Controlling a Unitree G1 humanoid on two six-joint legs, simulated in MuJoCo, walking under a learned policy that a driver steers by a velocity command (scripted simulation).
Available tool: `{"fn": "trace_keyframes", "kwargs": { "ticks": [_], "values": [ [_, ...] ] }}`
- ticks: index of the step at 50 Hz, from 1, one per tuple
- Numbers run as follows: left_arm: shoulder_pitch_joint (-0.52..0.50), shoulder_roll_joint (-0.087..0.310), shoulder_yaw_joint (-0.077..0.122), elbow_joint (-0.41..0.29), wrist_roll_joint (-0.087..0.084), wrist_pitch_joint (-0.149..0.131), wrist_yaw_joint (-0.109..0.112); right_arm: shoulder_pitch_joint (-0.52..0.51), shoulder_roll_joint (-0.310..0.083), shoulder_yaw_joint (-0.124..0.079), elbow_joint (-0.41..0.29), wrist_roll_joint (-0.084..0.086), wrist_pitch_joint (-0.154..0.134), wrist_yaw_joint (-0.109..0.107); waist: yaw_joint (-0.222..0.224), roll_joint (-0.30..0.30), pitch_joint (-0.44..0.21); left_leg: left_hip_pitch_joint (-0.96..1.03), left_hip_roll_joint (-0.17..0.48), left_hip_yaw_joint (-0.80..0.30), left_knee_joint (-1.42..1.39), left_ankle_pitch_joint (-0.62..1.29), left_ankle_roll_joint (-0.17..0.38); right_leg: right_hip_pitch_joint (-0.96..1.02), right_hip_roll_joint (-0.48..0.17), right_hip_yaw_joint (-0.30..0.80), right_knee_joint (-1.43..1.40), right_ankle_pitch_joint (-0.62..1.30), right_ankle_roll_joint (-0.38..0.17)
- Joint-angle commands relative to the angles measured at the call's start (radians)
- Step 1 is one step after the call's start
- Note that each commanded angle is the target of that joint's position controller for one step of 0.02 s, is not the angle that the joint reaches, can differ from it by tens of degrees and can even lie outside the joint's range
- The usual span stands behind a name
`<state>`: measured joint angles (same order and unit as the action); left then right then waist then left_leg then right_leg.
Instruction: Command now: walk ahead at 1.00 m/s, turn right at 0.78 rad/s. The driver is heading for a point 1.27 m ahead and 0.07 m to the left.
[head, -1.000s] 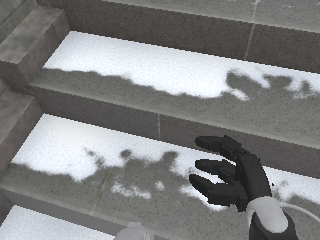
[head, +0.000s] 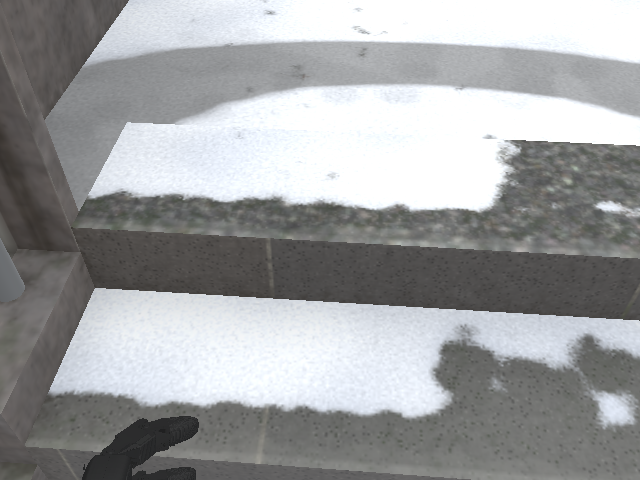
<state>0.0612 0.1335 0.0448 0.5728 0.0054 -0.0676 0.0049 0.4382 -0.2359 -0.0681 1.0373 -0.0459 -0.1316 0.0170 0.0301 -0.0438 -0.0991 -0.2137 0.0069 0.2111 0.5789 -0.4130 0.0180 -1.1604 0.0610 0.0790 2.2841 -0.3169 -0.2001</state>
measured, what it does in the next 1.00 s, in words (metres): climbs: right foot 0.16 m higher, then left foot 0.16 m higher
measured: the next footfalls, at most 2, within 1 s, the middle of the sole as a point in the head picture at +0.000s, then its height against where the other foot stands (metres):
right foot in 0.18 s outside the picture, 0.16 m higher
left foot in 0.54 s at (326, 347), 0.16 m higher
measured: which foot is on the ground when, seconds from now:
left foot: down 0.00-0.18, up 0.20-0.52, down 0.54-0.92, up 0.94-1.00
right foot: up 0.00-0.16, down 0.18-0.54, up 0.56-0.90, down 0.92-1.00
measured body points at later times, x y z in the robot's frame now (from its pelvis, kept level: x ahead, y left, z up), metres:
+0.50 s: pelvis +0.45 -0.02 +0.21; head +0.48 -0.03 +0.65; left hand +0.42 +0.23 +0.07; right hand +0.74 -0.19 +0.23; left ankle +0.63 +0.05 -0.34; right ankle +0.28 -0.07 -0.53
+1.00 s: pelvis +0.91 -0.09 +0.42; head +0.91 -0.07 +0.87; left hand +1.14 +0.09 +0.34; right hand +0.86 -0.34 +0.30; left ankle +0.74 +0.04 -0.14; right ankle +0.93 -0.19 -0.23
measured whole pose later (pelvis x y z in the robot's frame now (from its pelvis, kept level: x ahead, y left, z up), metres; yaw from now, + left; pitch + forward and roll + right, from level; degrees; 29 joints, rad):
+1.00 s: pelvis +0.91 -0.09 +0.42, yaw -6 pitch +3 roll -3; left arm 0.11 0.14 0.00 0.64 0.03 -0.08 -0.02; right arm 0.53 -0.19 -0.09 0.85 0.00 -0.13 0.02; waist -0.02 0.01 -0.08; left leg -0.39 -0.04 -0.09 1.48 -0.02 0.13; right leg -0.64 0.01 -0.14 1.12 -0.54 -0.06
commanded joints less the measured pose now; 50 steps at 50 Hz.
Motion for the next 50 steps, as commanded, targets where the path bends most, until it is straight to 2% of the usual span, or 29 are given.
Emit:
{"fn": "trace_keyframes", "kwargs": {
  "ticks": [1,3,5,7,8,9,10,11,14,16,19,21,23,25,27,28,29,30,32,33,36,39,42,44,45,46,47,48,50],
  "values": [
    [-0.105,-0.094,-0.057,-0.134,-0.005,0.045,0.033,-0.122,0.027,0.045,-0.034,0.001,-0.051,0.005,0.115,0.054,0.311,-0.21,0.223,-0.081,-0.473,0.217,0.02,-0.209,-0.017,-0.011,-0.068,-0.128,0.001],
    [-0.156,-0.041,-0.073,-0.156,-0.019,0.063,0.029,-0.1,-0.012,0.05,-0.026,0.052,-0.034,-0.017,0.145,0.052,0.272,-0.44,0.133,0.103,-0.638,0.519,0.035,0.228,-0.016,-0.216,-0.597,-0.021,0.014],
    [-0.001,0.048,-0.052,-0.071,0.001,0.061,-0.005,-0.037,-0.181,0.029,-0.085,0.131,-0.049,-0.065,0.162,0.036,-0.049,-0.292,0.155,0.097,-0.492,1.586,0.105,0.787,0.076,-0.379,-0.778,0.095,0.051],
    [0.305,0.111,-0.024,-0.004,-0.003,0.061,0.005,-0.078,-0.345,-0.028,-0.152,0.126,-0.052,-0.063,0.279,0.23,-0.271,0.114,0.259,0.034,-0.079,2.123,0.141,0.887,0.084,-0.331,-0.988,-0.047,0.043],
    [0.41,0.174,0.002,0.011,-0.009,0.043,-0.001,-0.138,-0.369,-0.053,-0.217,0.106,-0.047,-0.034,0.296,0.264,-0.314,0.181,0.272,-0.024,0.232,2.071,0.149,0.952,0.105,-0.182,-1.235,-0.218,0.028],
    [0.326,0.239,0.046,0.016,-0.007,0.03,-0.02,-0.171,-0.263,-0.053,-0.266,0.089,-0.051,-0.01,0.249,0.176,-0.254,0.08,0.149,-0.084,0.646,1.305,0.117,0.996,0.102,0.059,-1.585,-0.153,-0.031],
    [0.228,0.322,0.082,0.072,0.004,0.033,-0.022,-0.131,-0.068,-0.013,-0.375,0.038,-0.053,0.023,0.073,-0.216,-0.193,-0.448,-0.088,-0.161,1.183,0.284,0.03,1.14,-0.124,0.621,-1.793,0.238,-0.137],
    [0.181,0.295,0.081,0.043,0.018,0.047,-0.005,-0.107,-0.007,0.014,-0.439,-0.015,-0.059,0.041,0.028,-0.08,-0.312,-0.645,-0.067,-0.343,1.53,0.287,0.06,1.209,-0.229,0.871,-1.929,-0.027,-0.204],
    [0.341,0.18,0.049,0.289,0.034,-0.011,-0.011,-0.376,0.193,0.101,-0.604,-0.048,-0.023,0.002,-0.006,0.093,0.078,-1.07,-0.027,-0.303,1.825,0.106,0.126,0.994,-0.176,0.538,-1.916,-0.075,-0.107],
    [0.319,0.062,0.011,0.322,0.034,-0.032,-0.016,-0.367,0.17,0.112,-0.592,-0.007,0.02,-0.019,-0.067,0.108,0.212,-1.099,0.022,-0.258,1.764,0.023,0.127,0.819,-0.168,0.303,-1.95,0.083,-0.029],
    [0.395,0.113,0.0,0.404,0.034,-0.064,-0.02,-0.575,0.194,0.135,-0.704,0.021,0.058,-0.056,-0.063,0.009,0.239,-1.217,0.032,-0.184,1.799,-0.152,0.107,0.784,-0.2,0.208,-2.102,0.232,-0.019],
    [0.377,0.145,-0.002,0.41,-0.014,-0.061,0.0,-0.615,0.14,0.153,-0.748,0.031,0.062,-0.054,-0.1,0.054,0.26,-0.881,0.088,-0.114,1.176,-0.138,0.106,0.609,-0.149,0.062,-2.334,0.335,-0.004],
    [0.298,0.222,0.014,0.319,-0.071,-0.074,0.023,-0.368,0.081,0.12,-0.624,0.04,0.053,-0.029,-0.175,0.118,-0.061,0.031,-0.042,0.002,0.87,0.213,0.096,0.403,-0.106,-0.012,-2.24,1.22,-0.035],
    [0.263,0.475,0.099,0.279,-0.068,-0.117,0.011,-0.09,-0.03,0.052,-0.542,0.056,0.078,-0.044,-0.319,-0.077,-0.344,0.124,-0.073,-0.029,0.701,0.089,0.085,0.865,-0.241,0.025,-1.862,1.881,-0.026],
    [0.12,0.353,0.104,0.201,-0.008,-0.137,-0.014,0.006,-0.155,0.0,-0.449,0.051,0.058,-0.025,-0.37,0.024,-0.281,0.181,-0.072,-0.229,0.202,0.053,0.158,0.881,-0.084,0.067,-1.11,1.428,0.043],
    [0.145,0.133,0.063,0.138,0.007,-0.151,-0.033,0.04,-0.243,-0.029,-0.352,0.02,0.061,-0.024,-0.267,0.444,-0.25,0.294,0.208,-0.778,-0.022,0.619,0.274,0.542,0.217,0.117,-0.503,0.235,0.136],
    [0.359,0.043,0.036,0.091,0.024,-0.135,-0.034,-0.135,-0.167,-0.022,-0.365,0.019,0.062,-0.02,-0.071,0.212,-0.34,0.254,0.314,-1.093,-0.182,0.24,0.315,0.389,0.16,0.24,-0.186,0.232,0.11],
    [0.278,0.023,0.018,0.04,0.044,-0.117,-0.04,-0.195,-0.052,0.005,-0.33,0.038,0.064,-0.021,-0.027,0.093,-0.18,0.136,0.294,-1.097,-0.232,-0.203,0.313,0.262,0.087,0.139,-0.093,0.238,0.094],
    [0.083,-0.084,-0.046,-0.055,0.086,-0.072,-0.025,-0.112,0.064,0.028,-0.176,0.016,0.035,-0.005,-0.027,-0.009,0.114,-0.015,0.224,-0.755,-0.194,-0.128,0.243,-0.054,0.047,0.125,0.086,0.105,0.022],
    [0.061,-0.106,-0.059,-0.054,0.065,-0.044,-0.014,-0.06,0.09,0.033,-0.116,0.006,0.016,-0.001,-0.019,0.006,0.174,-0.042,0.19,-0.59,-0.204,-0.016,0.209,-0.138,0.053,0.11,0.165,0.037,0.004],
    [-0.087,-0.11,-0.087,-0.143,0.003,0.003,0.012,-0.055,0.083,0.054,-0.045,0.007,-0.013,0.006,0.051,0.027,0.305,-0.268,0.176,-0.353,-0.384,0.148,0.142,-0.197,0.036,0.053,0.053,-0.121,0.027],
    [-0.203,-0.066,-0.112,-0.237,0.002,0.021,0.033,0.001,0.027,0.065,0.006,0.068,-0.017,-0.001,0.095,0.017,0.32,-0.336,0.116,-0.221,-0.574,0.254,0.128,-0.086,-0.086,-0.118,-0.34,-0.163,0.037],
    [-0.086,-0.02,-0.101,-0.159,-0.015,0.004,-0.018,0.076,-0.085,0.045,-0.074,0.118,-0.012,-0.035,0.083,-0.031,-0.048,-0.415,0.088,-0.191,-0.581,1.197,0.186,0.898,-0.01,-0.321,-0.853,0.079,0.054],
    [0.135,0.058,-0.043,-0.105,-0.018,0.025,-0.014,0.098,-0.33,-0.038,-0.14,0.08,-0.03,-0.038,0.166,0.204,-0.255,0.008,0.176,-0.261,-0.206,1.908,0.214,0.956,0.05,-0.256,-1.059,-0.21,0.07],
    [0.195,0.107,-0.016,-0.105,-0.013,0.023,-0.009,0.029,-0.35,-0.065,-0.182,0.041,-0.036,-0.022,0.245,0.255,-0.26,0.136,0.212,-0.316,0.06,1.97,0.198,0.931,0.042,-0.161,-1.212,-0.297,0.054],
    [0.278,0.236,0.031,-0.086,0.019,0.017,0.005,-0.039,-0.26,-0.064,-0.23,0.036,-0.046,0.002,0.276,0.162,-0.31,0.067,0.149,-0.316,0.444,1.647,0.168,1.013,-0.097,0.116,-1.377,-0.488,-0.001],
    [0.336,0.32,0.061,0.005,0.037,0.003,-0.007,-0.1,-0.068,-0.047,-0.319,0.063,-0.058,0.038,0.207,-0.199,-0.313,-0.325,-0.121,-0.318,0.922,0.423,0.123,1.152,-0.333,0.701,-1.748,-0.576,-0.104],
    [0.268,0.262,0.062,0.023,0.031,-0.01,-0.014,-0.108,-0.007,-0.04,-0.373,0.046,-0.055,0.035,0.132,-0.09,-0.235,-0.582,-0.097,-0.394,1.283,0.29,0.121,1.149,-0.421,0.927,-1.937,-0.448,-0.118],
    [0.259,0.114,0.024,0.158,0.028,-0.051,-0.027,-0.235,0.117,0.012,-0.473,0.032,-0.018,-0.002,0.051,0.072,0.014,-0.82,0.001,-0.353,1.41,0.197,0.153,1.066,-0.422,0.655,-1.888,-0.332,-0.083]
  ]
}}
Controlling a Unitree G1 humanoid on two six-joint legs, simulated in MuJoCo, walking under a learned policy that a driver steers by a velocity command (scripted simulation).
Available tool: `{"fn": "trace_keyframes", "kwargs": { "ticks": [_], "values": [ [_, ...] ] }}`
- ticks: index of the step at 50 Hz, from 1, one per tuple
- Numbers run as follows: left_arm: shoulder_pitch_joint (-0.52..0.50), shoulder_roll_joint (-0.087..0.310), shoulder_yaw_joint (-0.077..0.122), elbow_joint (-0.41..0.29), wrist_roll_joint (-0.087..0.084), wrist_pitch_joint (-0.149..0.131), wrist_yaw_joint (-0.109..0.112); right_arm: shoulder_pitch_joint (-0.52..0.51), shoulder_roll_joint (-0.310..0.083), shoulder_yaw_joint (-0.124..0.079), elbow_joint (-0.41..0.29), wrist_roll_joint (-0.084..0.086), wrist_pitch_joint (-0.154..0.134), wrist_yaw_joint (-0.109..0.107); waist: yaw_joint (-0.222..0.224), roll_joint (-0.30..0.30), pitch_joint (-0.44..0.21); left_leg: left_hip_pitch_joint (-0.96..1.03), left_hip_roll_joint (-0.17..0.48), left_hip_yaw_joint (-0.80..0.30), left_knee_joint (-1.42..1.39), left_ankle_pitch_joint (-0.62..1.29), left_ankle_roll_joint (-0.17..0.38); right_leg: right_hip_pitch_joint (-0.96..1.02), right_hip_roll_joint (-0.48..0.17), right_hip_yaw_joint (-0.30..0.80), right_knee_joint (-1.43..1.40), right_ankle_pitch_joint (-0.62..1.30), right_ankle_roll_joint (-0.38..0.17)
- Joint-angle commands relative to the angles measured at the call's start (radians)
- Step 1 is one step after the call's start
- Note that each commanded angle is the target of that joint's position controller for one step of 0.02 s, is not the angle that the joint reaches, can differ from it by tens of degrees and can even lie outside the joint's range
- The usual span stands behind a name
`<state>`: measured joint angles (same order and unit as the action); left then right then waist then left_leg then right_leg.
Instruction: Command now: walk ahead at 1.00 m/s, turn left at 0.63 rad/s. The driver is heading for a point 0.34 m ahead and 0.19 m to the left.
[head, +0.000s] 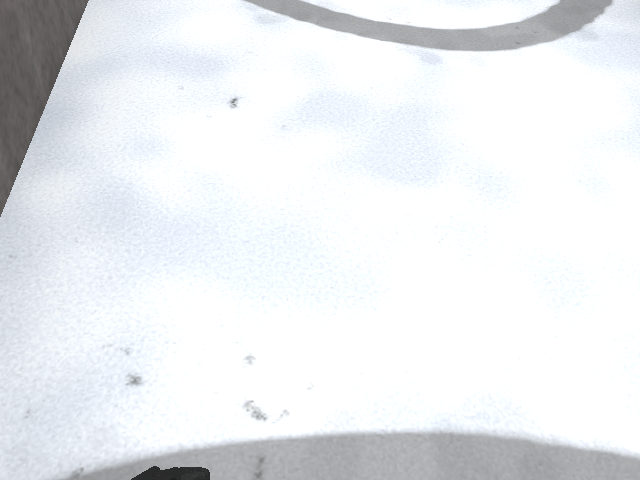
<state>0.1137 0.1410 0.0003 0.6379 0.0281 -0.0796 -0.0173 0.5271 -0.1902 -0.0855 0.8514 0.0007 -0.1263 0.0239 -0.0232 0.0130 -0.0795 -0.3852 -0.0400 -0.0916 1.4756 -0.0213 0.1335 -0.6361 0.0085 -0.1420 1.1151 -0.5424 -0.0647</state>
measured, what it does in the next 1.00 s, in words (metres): climbs, turning left: left foot, then right foot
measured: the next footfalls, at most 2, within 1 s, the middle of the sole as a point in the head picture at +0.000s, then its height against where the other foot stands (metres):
left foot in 0.32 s outside the picture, level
right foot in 0.74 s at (306, 380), level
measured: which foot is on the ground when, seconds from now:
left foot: up 0.00-0.30, down 0.32-0.78, up 0.80-0.96, down 0.98-1.00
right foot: down 0.00-0.30, up 0.32-0.72, down 0.74-1.00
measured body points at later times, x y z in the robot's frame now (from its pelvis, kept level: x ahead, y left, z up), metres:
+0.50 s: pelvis +0.41 +0.08 +0.08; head +0.46 +0.09 +0.52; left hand +0.49 +0.38 -0.02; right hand +0.59 -0.12 -0.05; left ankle +0.45 +0.14 -0.65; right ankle +0.42 -0.10 -0.54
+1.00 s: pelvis +0.57 +0.08 +0.07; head +0.58 +0.09 +0.52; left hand +0.64 +0.34 -0.04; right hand +0.77 -0.11 -0.05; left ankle +0.52 +0.20 -0.66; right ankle +0.70 +0.00 -0.65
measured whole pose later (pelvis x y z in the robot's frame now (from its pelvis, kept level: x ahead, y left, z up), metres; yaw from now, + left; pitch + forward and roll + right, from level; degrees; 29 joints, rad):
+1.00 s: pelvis +0.57 +0.08 +0.07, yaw +19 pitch +2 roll +0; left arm 0.14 0.17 0.02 0.75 0.02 0.00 0.03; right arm 0.20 -0.21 -0.04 0.78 -0.03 0.04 -0.02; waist 0.00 0.00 -0.02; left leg -0.34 0.02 -0.04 0.65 -0.35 -0.02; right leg -0.48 0.01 0.01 0.59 -0.15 -0.01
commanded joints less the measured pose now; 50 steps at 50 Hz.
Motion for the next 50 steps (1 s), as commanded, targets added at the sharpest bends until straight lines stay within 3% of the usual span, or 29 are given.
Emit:
{"fn": "trace_keyframes", "kwargs": {
  "ticks": [1,3,5,7,8,10,12,14,15,16,17,18,19,20,21,22,24,29,32,35,37,38,39,40,41,43,45,48,50],
  "values": [
    [0.201,0.012,0.047,0.163,0.002,-0.042,-0.008,-0.332,0.064,0.039,-0.296,-0.037,0.009,-0.02,0.054,0.059,0.078,-0.678,0.075,-0.053,0.54,-0.172,0.032,0.448,-0.332,0.687,-0.672,0.044,-0.151],
    [0.288,-0.001,0.045,0.233,0.028,-0.057,0.014,-0.299,0.07,0.058,-0.303,-0.013,0.061,-0.006,0.032,0.025,0.139,-0.774,0.066,-0.068,0.485,-0.307,0.027,0.531,-0.266,0.479,-0.692,0.253,-0.106],
    [0.268,-0.004,0.036,0.269,0.016,-0.081,0.025,-0.364,0.048,0.054,-0.333,-0.007,0.096,0.0,-0.038,-0.006,0.22,-0.754,0.103,-0.087,0.222,-0.36,0.022,0.453,-0.246,0.284,-0.819,0.33,-0.015],
    [0.196,0.088,0.055,0.248,0.009,-0.096,0.032,-0.424,-0.029,0.041,-0.357,-0.024,0.11,0.008,-0.057,-0.03,0.24,-0.579,0.107,0.005,-0.121,-0.231,-0.002,0.357,-0.196,0.081,-0.96,0.471,0.029],
    [0.188,0.116,0.057,0.243,-0.003,-0.101,0.042,-0.437,-0.06,0.035,-0.352,-0.035,0.112,0.018,-0.052,-0.034,0.218,-0.492,0.099,0.083,-0.237,-0.138,-0.011,0.36,-0.161,0.003,-1.0,0.541,0.022],
    [0.155,0.181,0.062,0.225,-0.018,-0.108,0.051,-0.405,-0.038,0.047,-0.333,-0.033,0.101,0.048,-0.067,-0.015,0.179,-0.199,0.086,0.176,-0.562,0.046,-0.013,0.331,-0.121,-0.115,-1.033,0.736,0.009],
    [0.24,0.28,0.084,0.222,-0.026,-0.114,0.052,-0.365,-0.054,0.04,-0.286,-0.034,0.076,0.052,-0.054,-0.052,0.087,0.023,-0.018,0.267,-0.721,0.101,-0.011,0.47,-0.167,-0.099,-0.917,1.217,-0.009],
    [0.254,0.343,0.106,0.201,-0.023,-0.08,0.058,-0.129,-0.124,0.006,-0.203,-0.04,0.058,0.038,-0.152,-0.133,-0.056,0.267,-0.088,0.245,-0.868,0.105,0.024,0.578,-0.189,-0.079,-0.538,1.449,0.009],
    [0.244,0.338,0.109,0.187,-0.034,-0.065,0.061,-0.001,-0.145,-0.008,-0.162,-0.053,0.052,0.024,-0.219,-0.129,-0.099,0.437,-0.05,0.174,-1.016,0.24,0.052,0.525,-0.156,-0.096,-0.291,1.324,0.032],
    [0.218,0.244,0.086,0.158,-0.044,-0.052,0.059,-0.128,-0.232,-0.024,-0.183,0.015,0.068,0.018,-0.144,0.065,-0.064,0.633,0.135,-0.074,-0.979,0.584,0.097,0.225,-0.016,-0.01,0.13,0.25,0.082],
    [0.372,0.136,0.041,0.109,-0.013,-0.069,0.035,-0.208,-0.296,-0.007,-0.246,-0.04,0.055,0.002,0.001,0.265,-0.287,0.882,0.341,-0.349,-0.792,1.22,0.221,0.002,0.009,0.173,0.463,-0.109,0.08],
    [0.371,0.214,0.04,0.114,-0.036,-0.086,0.017,-0.161,-0.256,-0.01,-0.232,-0.056,0.06,0.005,-0.079,0.141,-0.528,0.933,0.413,-0.473,-0.891,1.041,0.334,-0.031,0.006,0.342,0.564,-0.044,0.084],
    [0.304,0.253,0.048,0.103,-0.056,-0.082,0.024,-0.191,-0.253,-0.014,-0.228,-0.031,0.064,0.009,-0.064,-0.002,-0.44,0.8,0.373,-0.449,-0.969,0.755,0.315,-0.048,-0.034,0.3,0.503,0.02,0.094],
    [0.236,0.243,0.047,0.076,-0.051,-0.073,0.037,-0.273,-0.221,-0.004,-0.239,0.005,0.06,0.008,-0.018,-0.105,-0.265,0.594,0.334,-0.386,-1.023,0.613,0.26,-0.078,-0.075,0.259,0.416,0.085,0.108],
    [0.207,0.237,0.048,0.074,-0.04,-0.058,0.048,-0.326,-0.179,0.014,-0.249,0.015,0.053,0.003,0.018,-0.129,-0.16,0.417,0.308,-0.336,-1.062,0.597,0.235,-0.068,-0.102,0.245,0.372,0.109,0.117],
    [0.206,0.241,0.052,0.067,-0.037,-0.042,0.053,-0.333,-0.173,0.019,-0.245,0.006,0.046,0.0,0.04,-0.129,-0.108,0.293,0.296,-0.299,-1.094,0.607,0.222,-0.035,-0.114,0.238,0.333,0.127,0.122],
    [0.193,0.213,0.051,0.051,-0.033,-0.017,0.063,-0.323,-0.162,0.024,-0.217,-0.01,0.037,-0.001,0.073,-0.079,-0.066,0.154,0.26,-0.223,-1.122,0.617,0.198,-0.016,-0.134,0.231,0.228,0.148,0.122],
    [0.082,0.142,0.028,0.035,-0.014,-0.007,0.069,-0.328,-0.164,0.023,-0.184,0.001,0.06,-0.034,0.061,0.038,-0.085,0.045,0.118,0.001,-1.114,0.611,0.104,0.103,-0.082,0.173,-0.217,0.45,0.121],
    [-0.002,0.158,0.033,0.026,-0.021,-0.005,0.057,-0.284,-0.152,0.024,-0.158,0.013,0.077,-0.035,0.014,0.065,-0.082,0.111,0.13,-0.011,-1.09,0.476,0.075,0.141,-0.051,0.176,-0.387,0.591,0.11],
    [-0.055,0.177,0.043,0.008,-0.014,-0.008,0.038,-0.277,-0.14,0.025,-0.145,0.004,0.085,-0.034,0.0,0.078,-0.047,0.192,0.17,-0.071,-1.007,0.39,0.063,0.142,-0.037,0.184,-0.526,0.556,0.075],
    [-0.012,0.195,0.058,0.023,0.003,-0.018,0.029,-0.271,-0.128,0.027,-0.141,0.003,0.082,-0.033,0.024,0.057,-0.058,0.178,0.123,-0.065,-0.909,0.272,0.012,0.286,-0.029,0.178,-0.66,0.761,0.023],
    [0.023,0.23,0.065,0.023,0.014,-0.022,0.035,-0.258,-0.111,0.029,-0.151,-0.018,0.071,-0.034,0.018,0.018,-0.083,0.105,0.054,-0.029,-0.824,0.136,-0.03,0.414,-0.104,0.253,-0.617,1.131,-0.012],
    [0.049,0.225,0.059,0.019,0.038,-0.017,0.041,-0.112,-0.057,0.042,-0.127,-0.014,0.06,-0.034,-0.036,-0.154,-0.18,-0.084,-0.006,-0.016,-0.671,-0.14,-0.105,0.663,-0.272,0.403,-0.539,1.436,-0.178],
    [0.106,0.141,0.045,0.037,0.018,-0.001,0.045,-0.118,-0.089,0.046,-0.118,-0.013,0.063,-0.031,0.019,-0.263,-0.286,-0.099,0.008,0.01,-0.568,-0.415,-0.152,0.703,-0.369,0.526,-0.577,1.407,-0.275],
    [0.12,0.11,0.034,0.045,0.004,0.009,0.042,-0.189,-0.129,0.034,-0.138,-0.002,0.084,-0.027,0.044,-0.244,-0.266,-0.141,0.026,0.0,-0.511,-0.587,-0.174,0.678,-0.373,0.578,-0.62,1.243,-0.28],
    [0.059,0.165,0.048,0.036,0.001,0.035,0.04,-0.264,-0.126,0.027,-0.145,0.0,0.14,-0.033,0.032,-0.116,-0.178,-0.12,0.058,0.001,-0.463,-0.622,-0.194,0.493,-0.336,0.576,-0.693,0.8,-0.214],
    [-0.064,0.189,0.057,0.01,0.0,0.06,0.047,-0.264,-0.091,0.032,-0.136,-0.004,0.17,-0.042,-0.016,-0.136,-0.072,-0.009,0.077,0.033,-0.653,-0.514,-0.18,0.276,-0.242,0.459,-0.761,0.491,-0.126],
    [-0.036,0.149,0.053,0.032,-0.011,0.079,0.05,-0.195,-0.057,0.034,-0.078,-0.026,0.169,-0.046,-0.035,-0.16,-0.062,0.188,0.013,0.119,-0.876,-0.238,-0.149,0.177,-0.134,0.319,-0.761,0.177,-0.048],
    [0.004,0.123,0.047,0.053,-0.01,0.07,0.047,-0.23,-0.098,0.032,-0.105,-0.05,0.169,-0.049,-0.007,-0.093,0.003,0.158,0.091,0.028,-0.963,-0.307,-0.101,0.139,-0.099,0.293,-0.717,0.003,0.024]
  ]
}}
